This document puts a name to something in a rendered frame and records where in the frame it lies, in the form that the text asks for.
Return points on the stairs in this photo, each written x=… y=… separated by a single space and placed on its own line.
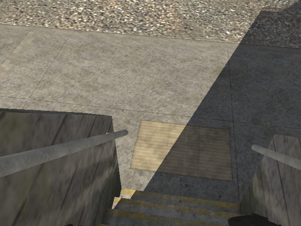
x=144 y=208

